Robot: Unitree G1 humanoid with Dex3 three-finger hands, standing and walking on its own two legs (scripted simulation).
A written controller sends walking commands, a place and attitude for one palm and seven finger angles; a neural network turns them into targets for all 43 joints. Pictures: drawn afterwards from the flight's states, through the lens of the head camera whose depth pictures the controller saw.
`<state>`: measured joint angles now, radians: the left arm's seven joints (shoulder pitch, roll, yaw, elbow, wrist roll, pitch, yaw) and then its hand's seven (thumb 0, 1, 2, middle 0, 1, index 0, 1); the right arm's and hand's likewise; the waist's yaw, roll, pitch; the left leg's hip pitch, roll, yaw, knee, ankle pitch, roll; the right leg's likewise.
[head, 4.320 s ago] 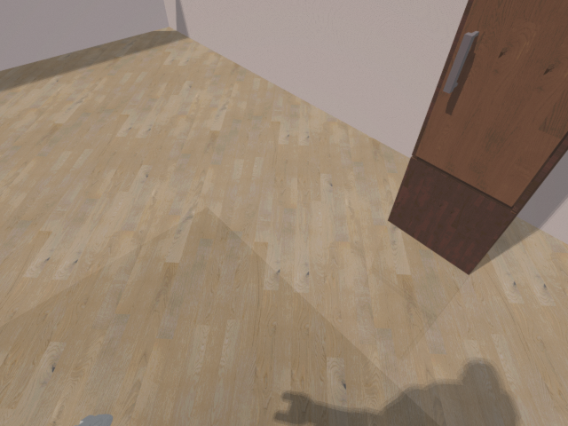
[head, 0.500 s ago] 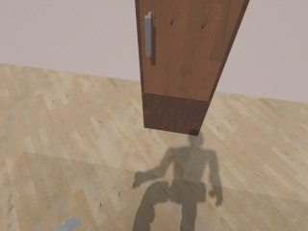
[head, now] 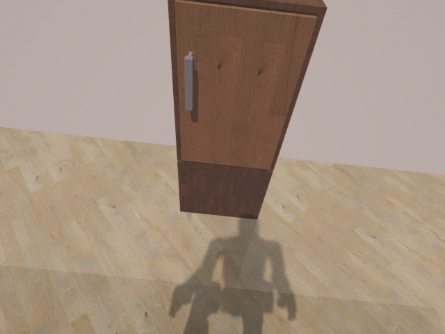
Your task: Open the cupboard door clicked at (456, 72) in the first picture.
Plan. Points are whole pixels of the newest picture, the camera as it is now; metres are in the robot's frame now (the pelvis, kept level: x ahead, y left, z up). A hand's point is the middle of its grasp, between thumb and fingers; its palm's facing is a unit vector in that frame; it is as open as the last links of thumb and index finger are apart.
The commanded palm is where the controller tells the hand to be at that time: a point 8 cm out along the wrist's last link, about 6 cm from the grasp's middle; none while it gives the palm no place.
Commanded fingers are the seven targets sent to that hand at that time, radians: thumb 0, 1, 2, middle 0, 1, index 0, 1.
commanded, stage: take the last steps up to it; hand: left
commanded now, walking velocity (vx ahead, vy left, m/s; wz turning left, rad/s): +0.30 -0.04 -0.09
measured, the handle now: (189, 81) +0.80 +0.14 +0.04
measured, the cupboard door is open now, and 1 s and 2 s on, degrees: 0 0 0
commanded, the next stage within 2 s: come to a stop and stand still in 0.58 s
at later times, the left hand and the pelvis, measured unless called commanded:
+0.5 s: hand (172, 308) +0.21 +0.11 -0.16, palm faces +0.04 -0.97 -0.22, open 7.1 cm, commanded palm none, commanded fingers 0.00 0.90 0.90 -0.20 -0.30 -0.20 -0.30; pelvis +0.13 -0.07 +0.00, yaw -1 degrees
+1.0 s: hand (168, 311) +0.21 +0.12 -0.18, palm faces +0.02 -0.98 -0.19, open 7.4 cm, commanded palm none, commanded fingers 0.00 0.90 0.90 -0.20 -0.30 -0.20 -0.30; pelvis +0.22 -0.06 +0.00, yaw -3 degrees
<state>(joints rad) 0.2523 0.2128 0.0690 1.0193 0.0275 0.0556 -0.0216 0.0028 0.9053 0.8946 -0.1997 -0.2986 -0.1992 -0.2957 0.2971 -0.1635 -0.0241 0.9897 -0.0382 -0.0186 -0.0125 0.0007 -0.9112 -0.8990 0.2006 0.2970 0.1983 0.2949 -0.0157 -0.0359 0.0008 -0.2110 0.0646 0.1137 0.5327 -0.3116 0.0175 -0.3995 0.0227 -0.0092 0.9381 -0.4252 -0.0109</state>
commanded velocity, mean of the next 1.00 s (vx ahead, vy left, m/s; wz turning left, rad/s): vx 0.07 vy -0.02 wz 0.00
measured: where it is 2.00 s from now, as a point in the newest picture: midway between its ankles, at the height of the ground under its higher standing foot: outside the picture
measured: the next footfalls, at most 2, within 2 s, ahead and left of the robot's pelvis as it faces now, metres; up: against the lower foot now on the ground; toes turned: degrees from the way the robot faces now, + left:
right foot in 0.34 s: +0.19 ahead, -0.17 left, +0.00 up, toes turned -11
left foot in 0.76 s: +0.31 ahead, +0.05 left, +0.00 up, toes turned +8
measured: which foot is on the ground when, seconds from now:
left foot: down 0.00-0.34, up 0.36-0.74, down 0.76-1.00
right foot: up 0.00-0.32, down 0.34-0.80, up 0.82-1.00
